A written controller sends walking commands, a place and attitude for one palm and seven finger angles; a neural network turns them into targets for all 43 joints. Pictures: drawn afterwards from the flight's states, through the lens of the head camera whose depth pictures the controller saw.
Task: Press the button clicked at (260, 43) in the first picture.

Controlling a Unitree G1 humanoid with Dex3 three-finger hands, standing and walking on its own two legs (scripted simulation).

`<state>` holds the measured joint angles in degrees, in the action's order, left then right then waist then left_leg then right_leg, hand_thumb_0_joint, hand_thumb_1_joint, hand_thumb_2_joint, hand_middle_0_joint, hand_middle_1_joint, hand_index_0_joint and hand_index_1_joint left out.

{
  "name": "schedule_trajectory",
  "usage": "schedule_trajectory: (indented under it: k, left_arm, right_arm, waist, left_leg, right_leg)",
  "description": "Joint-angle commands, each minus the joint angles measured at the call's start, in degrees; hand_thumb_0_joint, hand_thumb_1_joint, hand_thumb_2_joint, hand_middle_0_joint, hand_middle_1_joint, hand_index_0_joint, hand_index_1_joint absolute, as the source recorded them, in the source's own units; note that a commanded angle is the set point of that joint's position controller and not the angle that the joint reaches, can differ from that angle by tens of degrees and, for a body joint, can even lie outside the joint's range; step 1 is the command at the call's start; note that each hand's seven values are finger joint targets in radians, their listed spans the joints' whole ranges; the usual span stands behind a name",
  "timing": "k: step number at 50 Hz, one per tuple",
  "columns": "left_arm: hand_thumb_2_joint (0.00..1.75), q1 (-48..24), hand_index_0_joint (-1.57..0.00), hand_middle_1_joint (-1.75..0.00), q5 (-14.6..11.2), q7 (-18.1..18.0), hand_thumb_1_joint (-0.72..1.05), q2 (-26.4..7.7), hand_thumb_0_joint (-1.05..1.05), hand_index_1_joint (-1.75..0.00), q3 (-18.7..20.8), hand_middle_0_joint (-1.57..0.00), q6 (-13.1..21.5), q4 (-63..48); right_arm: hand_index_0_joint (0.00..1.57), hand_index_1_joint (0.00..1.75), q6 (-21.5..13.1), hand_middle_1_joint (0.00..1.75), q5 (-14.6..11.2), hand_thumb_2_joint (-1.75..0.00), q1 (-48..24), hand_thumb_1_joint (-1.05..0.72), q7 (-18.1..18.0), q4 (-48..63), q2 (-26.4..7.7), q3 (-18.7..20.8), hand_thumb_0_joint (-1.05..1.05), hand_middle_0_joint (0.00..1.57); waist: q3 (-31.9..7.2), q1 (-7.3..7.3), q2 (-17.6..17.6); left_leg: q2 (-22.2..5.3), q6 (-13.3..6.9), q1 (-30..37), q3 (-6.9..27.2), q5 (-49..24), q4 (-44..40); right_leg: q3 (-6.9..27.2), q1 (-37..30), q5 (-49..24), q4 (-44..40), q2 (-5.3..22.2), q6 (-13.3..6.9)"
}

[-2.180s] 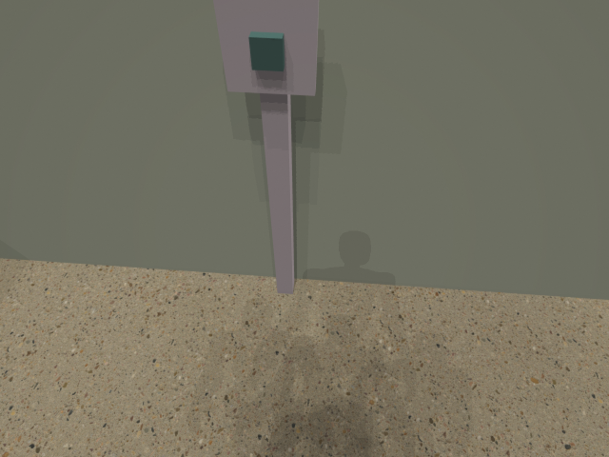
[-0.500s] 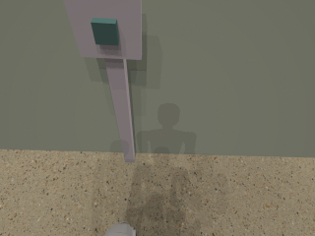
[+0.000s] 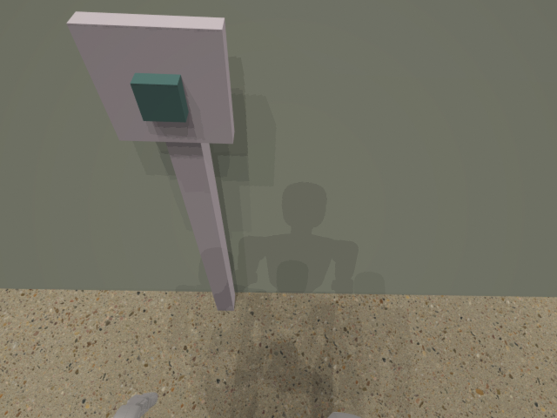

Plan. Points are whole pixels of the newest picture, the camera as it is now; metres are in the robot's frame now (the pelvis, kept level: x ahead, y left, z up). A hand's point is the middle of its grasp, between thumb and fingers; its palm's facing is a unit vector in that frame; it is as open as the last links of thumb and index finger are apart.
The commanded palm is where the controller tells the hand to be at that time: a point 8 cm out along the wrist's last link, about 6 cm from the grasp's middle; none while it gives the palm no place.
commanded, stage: come to a stop and stand still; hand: left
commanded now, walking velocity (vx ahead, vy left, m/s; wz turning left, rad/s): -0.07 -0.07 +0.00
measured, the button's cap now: (161, 96) +0.49 +0.18 +0.18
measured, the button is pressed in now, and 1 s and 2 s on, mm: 0 0 0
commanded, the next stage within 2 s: look again from close up in 0.62 s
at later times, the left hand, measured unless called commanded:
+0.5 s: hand out of the picture +0.00 +0.16 -0.16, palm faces -0.05 -0.97 -0.23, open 7.4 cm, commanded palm none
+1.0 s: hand out of the picture -0.02 +0.15 -0.16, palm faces -0.07 -0.98 -0.20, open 7.4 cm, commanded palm none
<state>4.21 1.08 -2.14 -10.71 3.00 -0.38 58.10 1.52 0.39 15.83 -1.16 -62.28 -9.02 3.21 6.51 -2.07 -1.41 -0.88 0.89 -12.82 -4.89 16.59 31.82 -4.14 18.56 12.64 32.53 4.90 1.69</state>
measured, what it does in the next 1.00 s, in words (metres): steps on the spot: right foot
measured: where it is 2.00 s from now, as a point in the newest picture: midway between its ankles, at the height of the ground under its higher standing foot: outside the picture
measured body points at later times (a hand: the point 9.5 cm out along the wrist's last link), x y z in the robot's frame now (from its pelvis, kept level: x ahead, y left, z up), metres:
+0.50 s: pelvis -0.03 -0.02 +0.00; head -0.04 -0.03 +0.45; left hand +0.00 +0.21 -0.15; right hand +0.00 -0.25 -0.16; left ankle -0.01 +0.10 -0.73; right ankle -0.05 -0.12 -0.73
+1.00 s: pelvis -0.03 -0.02 +0.01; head -0.02 -0.03 +0.46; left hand -0.01 +0.20 -0.15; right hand -0.06 -0.25 -0.15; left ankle -0.01 +0.10 -0.73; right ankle -0.05 -0.12 -0.73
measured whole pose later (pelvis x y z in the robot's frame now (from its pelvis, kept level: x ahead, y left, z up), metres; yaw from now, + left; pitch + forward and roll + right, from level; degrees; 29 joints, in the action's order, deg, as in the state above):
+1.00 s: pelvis -0.03 -0.02 +0.01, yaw -4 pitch +0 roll +1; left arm 16.6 1.0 -1.3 -9.7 -1.2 1.1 62.7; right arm -1.0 0.8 17.4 -0.8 -64.6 -9.7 -0.8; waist 1.4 -0.3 -0.2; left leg -1.9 0.4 -12.9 -4.5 13.2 26.5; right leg -0.6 11.1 16.5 27.8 -0.9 -1.6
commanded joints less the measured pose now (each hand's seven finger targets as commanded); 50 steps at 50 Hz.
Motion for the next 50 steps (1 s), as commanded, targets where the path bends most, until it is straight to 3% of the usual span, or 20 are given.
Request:
schedule_trajectory:
  k: [1,2,4,6,9,10,12,13,14,15,16,17,18,19,20,21,22,25,28,50]
  left_arm:
    - [0.9,3.16,-0.2,-0.3,-0.14,-0.82,0.9,-4.28,0.0,-0.3,1.53,-0.2,-1.8,-2.62]
    - [0.9,2.07,-0.2,-0.3,-0.23,-0.63,0.9,-4.37,0.0,-0.3,1.69,-0.2,-2.14,-2.44]
    - [0.9,3.37,-0.2,-0.3,-0.41,-0.21,0.9,-3.02,0.0,-0.3,1.73,-0.2,-1.74,-1.67]
    - [0.9,3.8,-0.2,-0.3,-0.45,0.15,0.9,-2.42,0.0,-0.3,1.32,-0.2,-1.27,-1.26]
    - [0.9,4.76,-0.2,-0.3,-0.5,0.3,0.9,-1.94,0.0,-0.3,0.84,-0.2,-0.94,-1.08]
    - [0.9,5.75,-0.2,-0.3,-0.47,0.32,0.9,-1.89,0.0,-0.3,0.73,-0.2,-0.7,-0.52]
    - [0.9,9.96,-0.2,-0.3,-0.28,0.22,0.9,-2.83,0.0,-0.3,0.71,-0.2,0.17,1.21]
    - [0.9,16.79,-0.2,-0.3,0.28,-1.94,0.9,-4.41,0.0,-0.3,-0.3,-0.2,1.31,1.47]
    - [0.9,11.66,-0.2,-0.3,0.22,-1.7,0.9,-7.77,0.0,-0.3,-0.35,-0.2,1.96,-1.94]
    - [0.9,10.79,-0.2,-0.3,0.44,-1.29,0.9,-8.12,0.0,-0.3,-1.12,-0.2,2.32,-3.02]
    - [0.9,9.47,-0.2,-0.3,0.59,-1.27,0.9,-7.46,0.0,-0.3,-0.65,-0.2,2.7,-3.41]
    - [0.9,10.46,-0.2,-0.3,0.23,-1.52,0.9,-6.77,0.0,-0.3,-0.54,-0.2,3.09,-3.57]
    - [0.9,10.61,-0.2,-0.3,0.07,-1.64,0.9,-6.28,0.0,-0.3,-0.74,-0.2,3.17,-3.73]
    - [0.9,10.54,-0.2,-0.3,0.0,-1.55,0.9,-6.21,0.0,-0.3,-1.07,-0.2,2.93,-3.9]
    - [0.9,10.14,-0.2,-0.3,-0.15,-1.29,0.9,-6.28,0.0,-0.3,-1.37,-0.2,2.38,-4.08]
    - [0.9,10.22,-0.2,-0.3,-0.13,-1.0,0.9,-5.84,0.0,-0.3,-1.5,-0.2,2.03,-3.94]
    - [0.9,11.31,-0.2,-0.3,-0.17,-0.79,0.9,-5.66,0.0,-0.3,-1.72,-0.2,1.72,-3.47]
    - [0.9,13.32,-0.2,-0.3,-0.09,-0.34,0.9,-5.24,0.0,-0.3,-2.42,-0.2,1.65,-2.32]
    - [0.9,13.28,-0.2,-0.3,-0.09,-0.05,0.9,-6.19,0.0,-0.3,-2.44,-0.2,1.77,-2.17]
    - [0.9,15.12,-0.2,-0.3,-0.42,0.22,0.9,-5.69,0.0,-0.3,-2.7,-0.2,2.36,3.23]
  right_arm:
    - [0.2,0.3,-0.59,0.3,1.33,-0.9,4.85,-0.9,-1.23,2.58,-8.06,1.44,0.0,0.2]
    - [0.2,0.3,-0.74,0.3,1.37,-0.9,5.6,-0.9,-1.89,2.69,-7.09,1.15,0.0,0.2]
    - [0.2,0.3,-0.86,0.3,1.5,-0.9,4.34,-0.9,-2.19,3.28,-7.47,1.08,0.0,0.2]
    - [0.2,0.3,-1.16,0.3,1.28,-0.9,4.19,-0.9,-2.23,3.26,-7.22,1.02,0.0,0.2]
    - [0.2,0.3,-1.37,0.3,1.21,-0.9,4.45,-0.9,-1.94,2.73,-7.77,1.26,0.0,0.2]
    - [0.2,0.3,-1.43,0.3,1.07,-0.9,4.6,-0.9,-1.82,2.46,-7.71,1.32,0.0,0.2]
    - [0.2,0.3,-1.59,0.3,0.31,-0.9,4.09,-0.9,-1.57,2.0,-7.0,1.37,0.0,0.2]
    - [0.2,0.3,-2.37,0.3,-1.03,-0.9,-3.92,-0.9,-1.0,6.94,-9.72,1.55,0.0,0.2]
    - [0.2,0.3,-1.99,0.3,-0.25,-0.9,-1.35,-0.9,0.12,9.89,-4.86,0.63,0.0,0.2]
    - [0.2,0.3,-1.47,0.3,0.18,-0.9,-0.92,-0.9,0.6,9.18,-3.41,0.14,0.0,0.2]
    - [0.2,0.3,-0.87,0.3,0.55,-0.9,0.53,-0.9,0.84,9.0,-3.46,0.11,0.0,0.2]
    - [0.2,0.3,-1.32,0.3,0.41,-0.9,1.23,-0.9,0.63,9.1,-3.76,-0.19,0.0,0.2]
    - [0.2,0.3,-1.68,0.3,0.22,-0.9,1.4,-0.9,0.35,9.08,-4.2,-0.38,0.0,0.2]
    - [0.2,0.3,-1.92,0.3,0.06,-0.9,1.9,-0.9,0.19,8.62,-4.39,-0.52,0.0,0.2]
    - [0.2,0.3,-2.03,0.3,0.11,-0.9,2.15,-0.9,0.16,8.07,-4.85,-0.62,0.0,0.2]
    - [0.2,0.3,-2.31,0.3,0.51,-0.9,1.45,-0.9,0.19,7.74,-5.56,-0.76,0.0,0.2]
    - [0.2,0.3,-2.37,0.3,0.61,-0.9,0.63,-0.9,0.1,7.7,-5.89,-1.05,0.0,0.2]
    - [0.2,0.3,-2.06,0.3,0.58,-0.9,-0.34,-0.9,0.2,7.96,-6.86,-1.29,0.0,0.2]
    - [0.2,0.3,-2.01,0.3,0.81,-0.9,1.2,-0.9,0.35,6.84,-6.81,-1.51,0.0,0.2]
    - [0.2,0.3,-3.44,0.3,0.32,-0.9,2.93,-0.9,-0.43,-0.12,-6.19,-2.86,0.0,0.2]
  waist:
    - [-6.16,0.71,18.61]
    - [-4.97,0.23,13.59]
    - [-5.33,1.38,9.48]
    - [-7.17,1.1,8.6]
    - [-8.34,0.36,12.31]
    - [-8.31,0.49,11.53]
    - [-8.97,1.98,6.82]
    - [-12.25,5.16,4.01]
    - [-8.93,0.83,-3.26]
    - [-9.22,0.77,-2.36]
    - [-10.8,-0.29,-5.54]
    - [-12.55,0.07,-9.4]
    - [-12.52,-0.08,-9.98]
    - [-11.45,-0.49,-5.99]
    - [-8.29,-0.56,-0.72]
    - [-4.8,0.15,6.3]
    - [-2.23,1.01,6.86]
    - [0.78,1.45,-1.07]
    - [0.13,0.88,-0.59]
    - [-4.12,2.12,1.43]
  left_leg:
    - [-18.64,-10.21,3.82,14.08,-53.2,-12.9]
    - [-18.71,-11.52,3.34,13.85,-54.18,-11.82]
    - [-16.69,-11.62,7.41,11.12,-51.53,-9.84]
    - [-15.73,-10.92,10.78,9.44,-48.13,-9.51]
    - [-16.14,-10.4,10.39,9.66,-40.53,-10.72]
    - [-15.58,-9.76,10.3,9.43,-39.08,-10.41]
    - [-12.44,-6.26,7.52,7.91,-29.77,-6.45]
    - [-10.08,-2.37,8.41,2.83,-29.64,6.7]
    - [-3.53,-0.64,-3.91,1.51,1.8,5.49]
    - [-1.8,-0.23,-3.65,1.61,6.19,5.4]
    - [-1.51,-0.5,-5.15,1.25,4.73,6.72]
    - [-1.44,-1.1,-5.91,2.16,3.57,5.05]
    - [-1.47,-1.32,-4.02,2.74,2.33,2.38]
    - [-1.59,-1.44,0.21,3.11,-1.19,-1.65]
    - [-2.99,-1.76,2.87,4.3,-5.35,-3.59]
    - [-4.98,-2.59,2.39,6.03,-9.28,-5.41]
    - [-6.42,-3.44,-0.38,8.03,-8.35,-7.35]
    - [-5.1,-3.03,-3.29,7.43,2.24,-9.37]
    - [-4.23,-2.56,-1.26,6.32,3.52,-9.58]
    - [-5.46,-2.43,1.18,5.67,-7.42,-9.86]
  right_leg:
    - [2.48,1.88,19.79,18.31,-3.99,-1.13]
    - [5.97,3.69,19.88,23.85,-4.0,-1.6]
    - [6.22,6.09,16.9,24.75,-4.44,-1.37]
    - [5.09,5.45,15.13,19.52,-4.5,-1.17]
    - [2.98,0.33,13.59,7.94,-3.99,-1.28]
    - [2.1,-1.79,10.89,2.74,-4.08,-1.44]
    - [2.82,-9.4,-3.24,-11.67,-3.16,-1.96]
    - [8.58,-6.67,-20.61,-14.38,1.79,-1.5]
    - [15.59,-7.66,-20.52,-12.59,8.14,-5.48]
    - [15.41,-6.55,-16.55,-11.33,7.87,-8.24]
    - [13.0,-9.98,-20.89,-9.07,5.15,-8.54]
    - [13.85,-12.95,-26.18,-7.19,5.37,-9.02]
    - [13.17,-12.54,-27.45,-6.13,5.49,-8.88]
    - [12.74,-8.6,-22.83,-5.79,4.94,-8.0]
    - [11.07,-3.17,-12.36,-6.33,2.94,-6.3]
    - [9.66,-0.5,-5.49,-6.13,0.29,-4.89]
    - [8.63,-0.49,-0.2,-6.69,-1.38,-4.07]
    - [10.67,0.55,9.48,-11.44,-1.16,-4.22]
    - [11.8,2.57,14.2,-13.5,-0.65,-4.53]
    - [10.14,-5.19,-3.44,-10.72,0.17,-4.75]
